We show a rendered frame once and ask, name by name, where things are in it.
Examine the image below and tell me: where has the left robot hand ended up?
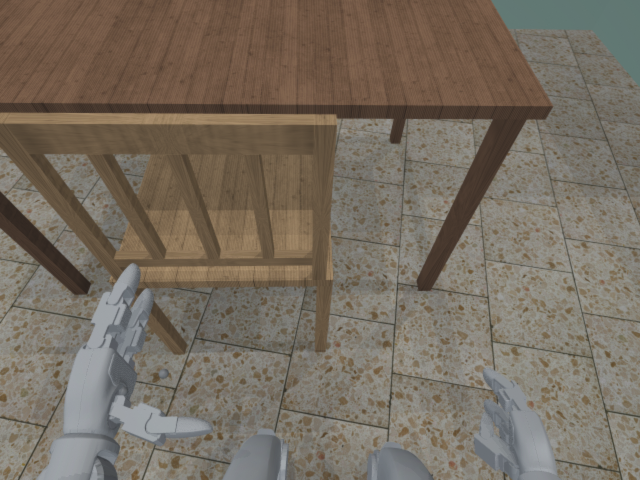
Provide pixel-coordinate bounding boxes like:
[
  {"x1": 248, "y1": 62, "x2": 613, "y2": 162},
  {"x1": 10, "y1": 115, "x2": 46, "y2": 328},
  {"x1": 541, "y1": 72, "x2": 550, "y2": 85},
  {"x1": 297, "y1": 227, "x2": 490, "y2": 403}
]
[{"x1": 63, "y1": 263, "x2": 213, "y2": 446}]

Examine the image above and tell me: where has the right robot hand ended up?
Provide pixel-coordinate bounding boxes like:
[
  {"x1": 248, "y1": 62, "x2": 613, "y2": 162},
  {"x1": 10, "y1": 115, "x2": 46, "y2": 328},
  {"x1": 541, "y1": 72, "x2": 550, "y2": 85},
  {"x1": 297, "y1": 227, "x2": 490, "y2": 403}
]
[{"x1": 474, "y1": 367, "x2": 558, "y2": 480}]

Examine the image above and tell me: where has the left robot thigh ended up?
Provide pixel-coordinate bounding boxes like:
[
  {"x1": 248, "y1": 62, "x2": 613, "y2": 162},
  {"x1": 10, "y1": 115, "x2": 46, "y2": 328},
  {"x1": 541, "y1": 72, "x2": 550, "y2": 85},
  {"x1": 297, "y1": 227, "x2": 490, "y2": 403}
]
[{"x1": 222, "y1": 434, "x2": 289, "y2": 480}]

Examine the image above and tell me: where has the chair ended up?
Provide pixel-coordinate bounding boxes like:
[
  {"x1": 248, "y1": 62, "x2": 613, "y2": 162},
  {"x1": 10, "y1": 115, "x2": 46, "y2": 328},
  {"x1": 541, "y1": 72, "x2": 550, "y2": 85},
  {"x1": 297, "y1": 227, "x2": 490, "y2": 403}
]
[{"x1": 0, "y1": 113, "x2": 337, "y2": 355}]

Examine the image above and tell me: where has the robot thigh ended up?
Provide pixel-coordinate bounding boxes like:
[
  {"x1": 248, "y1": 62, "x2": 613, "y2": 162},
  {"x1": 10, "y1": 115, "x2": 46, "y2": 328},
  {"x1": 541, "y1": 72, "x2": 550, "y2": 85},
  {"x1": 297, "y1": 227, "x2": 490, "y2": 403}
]
[
  {"x1": 367, "y1": 447, "x2": 434, "y2": 480},
  {"x1": 222, "y1": 434, "x2": 289, "y2": 480}
]

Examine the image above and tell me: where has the left robot forearm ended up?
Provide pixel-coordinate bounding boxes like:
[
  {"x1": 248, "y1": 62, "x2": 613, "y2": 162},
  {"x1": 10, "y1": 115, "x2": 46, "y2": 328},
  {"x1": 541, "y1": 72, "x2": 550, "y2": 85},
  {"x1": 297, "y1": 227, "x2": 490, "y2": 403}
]
[{"x1": 36, "y1": 433, "x2": 120, "y2": 480}]

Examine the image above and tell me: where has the right robot thigh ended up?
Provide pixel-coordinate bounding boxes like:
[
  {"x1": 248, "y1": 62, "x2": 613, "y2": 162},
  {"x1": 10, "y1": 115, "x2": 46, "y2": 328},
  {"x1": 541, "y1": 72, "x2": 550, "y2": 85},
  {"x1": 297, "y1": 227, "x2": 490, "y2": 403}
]
[{"x1": 367, "y1": 447, "x2": 434, "y2": 480}]

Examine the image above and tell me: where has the table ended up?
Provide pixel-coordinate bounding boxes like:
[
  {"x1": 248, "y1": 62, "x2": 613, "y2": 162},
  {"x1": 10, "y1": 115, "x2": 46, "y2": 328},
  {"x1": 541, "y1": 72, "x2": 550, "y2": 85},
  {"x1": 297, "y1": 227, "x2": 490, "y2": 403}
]
[{"x1": 0, "y1": 0, "x2": 553, "y2": 295}]

